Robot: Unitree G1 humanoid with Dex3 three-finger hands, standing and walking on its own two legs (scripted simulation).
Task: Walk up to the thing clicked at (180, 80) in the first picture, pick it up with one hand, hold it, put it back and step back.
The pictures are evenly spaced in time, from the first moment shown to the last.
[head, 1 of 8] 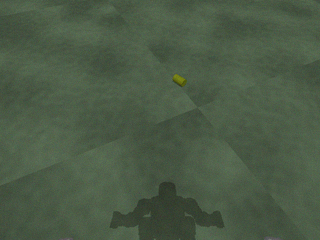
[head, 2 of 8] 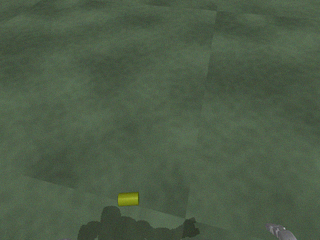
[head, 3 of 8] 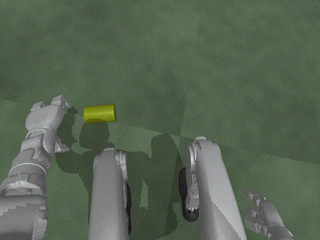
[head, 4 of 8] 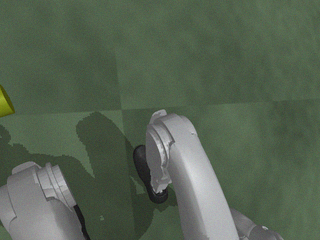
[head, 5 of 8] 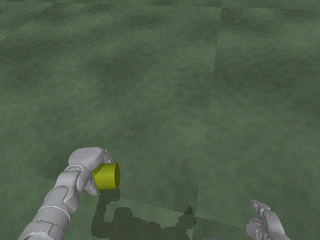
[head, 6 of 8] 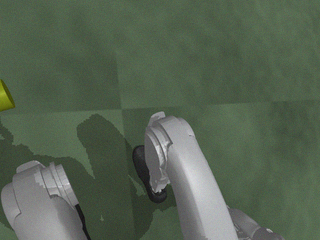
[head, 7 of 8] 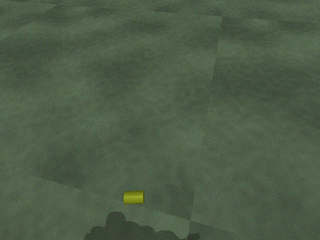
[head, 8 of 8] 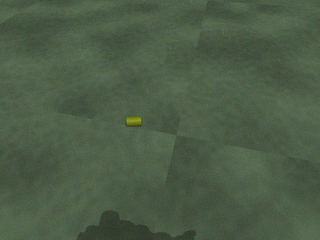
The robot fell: no
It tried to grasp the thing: yes
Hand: left
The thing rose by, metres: 0.66
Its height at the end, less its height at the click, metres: +0.00
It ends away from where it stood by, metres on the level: 0.02
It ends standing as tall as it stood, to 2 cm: yes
